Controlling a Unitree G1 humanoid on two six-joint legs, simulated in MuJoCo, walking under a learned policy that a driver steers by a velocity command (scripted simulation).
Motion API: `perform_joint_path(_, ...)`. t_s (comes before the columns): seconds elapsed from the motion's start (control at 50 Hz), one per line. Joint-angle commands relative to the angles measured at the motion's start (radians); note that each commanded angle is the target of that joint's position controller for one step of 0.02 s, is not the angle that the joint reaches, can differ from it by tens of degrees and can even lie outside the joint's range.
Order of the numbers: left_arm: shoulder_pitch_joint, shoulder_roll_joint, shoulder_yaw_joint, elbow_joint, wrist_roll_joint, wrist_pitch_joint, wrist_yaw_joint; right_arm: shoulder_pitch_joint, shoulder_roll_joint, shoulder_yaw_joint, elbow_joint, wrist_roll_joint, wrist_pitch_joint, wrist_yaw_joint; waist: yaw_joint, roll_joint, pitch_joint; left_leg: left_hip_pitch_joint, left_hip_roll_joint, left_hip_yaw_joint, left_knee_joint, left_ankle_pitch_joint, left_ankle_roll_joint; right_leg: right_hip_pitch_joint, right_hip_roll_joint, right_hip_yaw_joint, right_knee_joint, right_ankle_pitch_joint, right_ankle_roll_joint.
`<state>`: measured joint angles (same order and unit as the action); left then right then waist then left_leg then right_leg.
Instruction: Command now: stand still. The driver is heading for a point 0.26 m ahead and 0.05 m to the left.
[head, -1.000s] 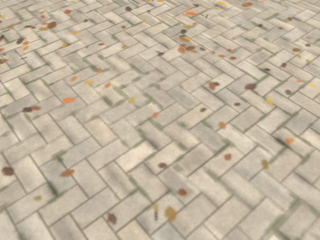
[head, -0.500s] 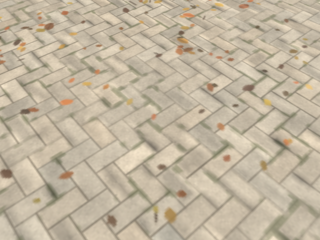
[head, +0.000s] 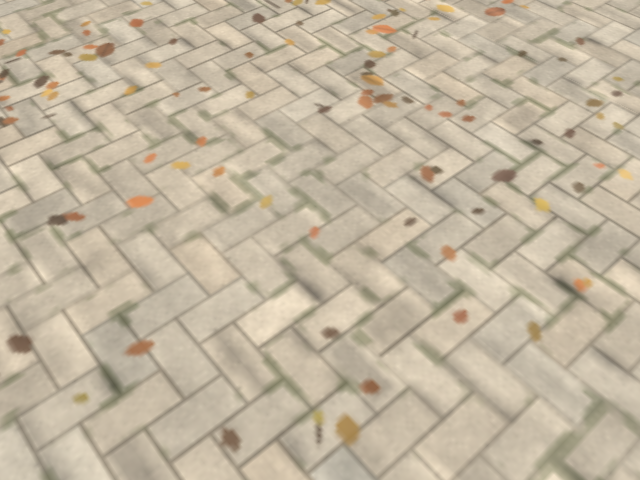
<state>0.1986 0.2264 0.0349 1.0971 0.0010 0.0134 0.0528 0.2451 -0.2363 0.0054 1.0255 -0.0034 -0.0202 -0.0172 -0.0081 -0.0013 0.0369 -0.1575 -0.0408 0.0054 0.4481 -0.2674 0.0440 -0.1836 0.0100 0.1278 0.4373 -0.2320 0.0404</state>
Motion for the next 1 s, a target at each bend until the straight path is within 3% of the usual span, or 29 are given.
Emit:
perform_joint_path(0.02,0.026,0.105,0.013,-0.014,0.000,-0.007,0.004,0.041,-0.110,-0.019,-0.024,0.000,-0.007,-0.003,0.000,0.007,0.000,-0.033,0.077,-0.076,-0.103,0.125,0.009,0.003,-0.018,-0.002,-0.042,0.160,-0.027)
perform_joint_path(0.46,0.068,0.087,0.000,0.019,-0.002,-0.009,0.008,0.097,-0.085,-0.020,-0.003,0.003,-0.004,-0.004,0.000,0.005,0.011,-0.029,0.073,-0.077,-0.105,0.142,0.014,-0.016,-0.021,-0.014,-0.044,0.147,-0.022)
perform_joint_path(0.5,0.084,0.065,-0.005,0.026,-0.005,-0.007,0.010,0.117,-0.091,-0.024,0.009,0.006,-0.001,-0.010,-0.005,0.031,0.002,-0.030,0.072,-0.097,-0.149,-0.149,0.029,-0.031,0.017,-0.060,-0.003,-0.023,-0.026)
perform_joint_path(0.52,0.071,0.067,-0.004,0.017,-0.008,-0.010,0.010,0.122,-0.132,-0.038,0.006,0.014,0.002,-0.015,-0.015,0.075,0.025,-0.038,0.103,-0.155,-0.185,-0.335,0.063,-0.089,0.049,-0.102,0.074,-0.149,-0.030)
perform_joint_path(0.56,0.006,0.074,-0.006,-0.029,-0.011,-0.037,0.001,0.169,-0.198,-0.062,0.003,0.023,-0.003,-0.022,-0.046,0.164,0.091,-0.048,0.292,-0.409,-0.314,-0.575,0.175,-0.246,0.018,-0.127,0.270,-0.212,-0.046)
perform_joint_path(0.58,-0.026,0.079,-0.005,-0.049,-0.016,-0.055,-0.007,0.174,-0.207,-0.070,-0.001,0.017,-0.012,-0.025,-0.051,0.165,0.132,-0.059,0.364,-0.497,-0.356,-0.554,0.220,-0.314,-0.026,-0.109,0.373,-0.218,-0.055)
perform_joint_path(0.6,-0.040,0.086,0.000,-0.059,-0.022,-0.069,-0.017,0.175,-0.194,-0.071,-0.007,0.009,-0.023,-0.024,-0.050,0.146,0.150,-0.023,0.397,-0.531,-0.368,-0.489,0.242,-0.398,-0.059,-0.087,0.471,-0.258,-0.063)
perform_joint_path(0.62,-0.029,0.089,0.005,-0.060,-0.026,-0.082,-0.026,0.169,-0.175,-0.069,-0.015,0.011,-0.032,-0.021,-0.036,0.115,0.145,0.029,0.400,-0.518,-0.360,-0.426,0.239,-0.461,-0.085,-0.076,0.516,-0.268,-0.072)
perform_joint_path(0.66,-0.030,0.077,0.007,-0.060,-0.028,-0.099,-0.034,0.127,-0.143,-0.063,-0.040,0.019,-0.033,-0.018,-0.022,0.066,0.125,0.068,0.319,-0.353,-0.311,-0.157,0.179,-0.428,-0.096,-0.095,0.382,-0.232,-0.075)
perform_joint_path(0.7,-0.017,0.049,0.003,-0.052,-0.024,-0.105,-0.039,0.121,-0.155,-0.064,-0.040,0.020,-0.016,-0.017,-0.012,0.090,0.064,0.016,0.226,-0.190,-0.226,0.087,0.140,-0.235,-0.041,-0.165,0.198,-0.140,-0.055)
perform_joint_path(0.72,0.030,0.046,0.006,-0.034,-0.023,-0.102,-0.041,0.124,-0.163,-0.065,-0.035,0.025,-0.004,-0.016,0.013,0.096,0.027,-0.033,0.203,-0.148,-0.176,0.163,0.129,-0.106,-0.006,-0.202,0.107,-0.004,-0.045)
perform_joint_path(0.76,0.133,0.068,0.018,0.000,-0.015,-0.080,-0.036,0.135,-0.140,-0.053,-0.029,0.026,0.004,-0.015,0.058,0.066,-0.013,-0.124,0.163,-0.120,-0.083,0.193,0.078,0.097,0.014,-0.189,-0.014,0.148,-0.040)
perform_joint_path(0.78,0.164,0.121,0.027,-0.008,-0.007,-0.071,-0.026,0.147,-0.098,-0.039,-0.034,0.010,-0.003,-0.013,0.059,-0.048,-0.038,-0.176,0.097,-0.056,0.047,0.110,0.013,0.180,-0.107,-0.044,-0.057,0.297,-0.059)
perform_joint_path(0.8,0.181,0.191,0.030,-0.014,0.002,-0.061,-0.020,0.192,-0.020,-0.018,-0.045,-0.014,-0.008,-0.021,0.028,-0.234,-0.093,-0.251,0.009,0.014,0.225,-0.200,-0.056,0.220,-0.280,0.163,-0.076,0.491,-0.165)
perform_joint_path(0.82,0.211,0.155,0.018,0.003,0.015,-0.067,-0.029,0.183,-0.026,-0.022,-0.048,-0.001,0.002,-0.032,0.046,-0.237,-0.120,-0.238,0.029,-0.040,0.364,-0.376,-0.080,0.163,-0.371,0.306,-0.119,0.406,-0.276)
perform_joint_path(0.84,0.150,0.146,0.014,-0.018,0.011,-0.078,-0.035,0.162,-0.082,-0.035,-0.055,0.015,0.008,-0.035,0.029,-0.158,-0.062,-0.273,0.054,-0.069,0.489,-0.379,-0.091,0.116,-0.353,0.290,-0.129,0.351,-0.289)
perform_joint_path(0.88,0.038,0.153,0.011,-0.063,0.007,-0.093,-0.044,0.151,-0.089,-0.044,-0.034,0.014,0.017,-0.037,-0.003,-0.091,-0.032,-0.288,0.094,-0.092,0.544,-0.292,-0.094,0.054,-0.304,0.182,-0.133,0.390,-0.250)
perform_joint_path(0.9,0.004,0.127,0.003,-0.073,0.006,-0.097,-0.044,0.148,-0.087,-0.047,-0.029,0.011,0.021,-0.038,-0.020,-0.079,-0.029,-0.257,0.115,-0.099,0.512,-0.243,-0.096,0.026,-0.281,0.129,-0.133,0.460,-0.234)
perform_joint_path(0.94,0.011,0.103,-0.004,-0.064,0.011,-0.089,-0.040,0.145,-0.060,-0.044,-0.020,0.013,0.019,-0.037,-0.028,-0.099,-0.037,-0.191,0.116,-0.071,0.403,-0.192,-0.106,0.011,-0.221,0.032,-0.119,0.574,-0.216)
perform_joint_path(1.0,0.024,0.128,0.002,-0.058,0.007,-0.071,-0.030,0.094,-0.053,-0.040,-0.025,0.021,0.022,-0.039,-0.010,-0.093,-0.061,-0.124,0.096,-0.028,0.232,-0.138,-0.108,0.040,-0.192,-0.008,-0.088,0.645,-0.220)
